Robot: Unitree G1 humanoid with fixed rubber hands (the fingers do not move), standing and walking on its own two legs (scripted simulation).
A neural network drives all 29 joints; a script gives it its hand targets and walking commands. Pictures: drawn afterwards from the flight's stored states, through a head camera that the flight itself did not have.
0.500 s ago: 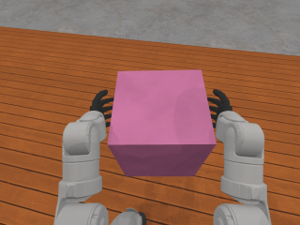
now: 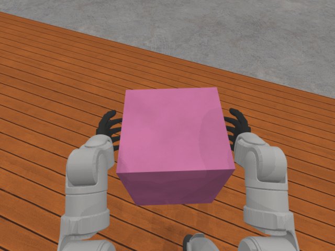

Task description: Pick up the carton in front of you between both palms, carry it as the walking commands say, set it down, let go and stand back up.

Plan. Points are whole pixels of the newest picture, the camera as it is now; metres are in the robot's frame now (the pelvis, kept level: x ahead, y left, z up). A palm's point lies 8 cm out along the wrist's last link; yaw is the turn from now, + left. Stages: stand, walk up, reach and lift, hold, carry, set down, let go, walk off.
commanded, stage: carry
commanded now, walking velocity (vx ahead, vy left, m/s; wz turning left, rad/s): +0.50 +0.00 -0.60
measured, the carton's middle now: (172, 151) +0.37 -0.02 +0.01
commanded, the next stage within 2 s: none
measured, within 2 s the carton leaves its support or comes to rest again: neither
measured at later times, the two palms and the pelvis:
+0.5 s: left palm (140, 56) +0.67 +0.08 +0.08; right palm (236, 69) +0.62 -0.22 +0.08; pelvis +0.29 -0.02 -0.03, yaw -11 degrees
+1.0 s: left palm (204, 25) +0.95 -0.17 +0.05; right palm (276, 49) +0.78 -0.42 +0.04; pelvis +0.57 -0.09 -0.08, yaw -31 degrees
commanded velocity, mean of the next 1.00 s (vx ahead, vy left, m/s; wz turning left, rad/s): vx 0.50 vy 0.00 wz -0.60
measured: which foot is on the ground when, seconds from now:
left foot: down 0.00-0.10, up 0.12-0.54, down 0.56-0.98, up 1.00-1.00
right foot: up 0.00-0.06, down 0.08-0.56, up 0.58-0.96, down 0.98-1.00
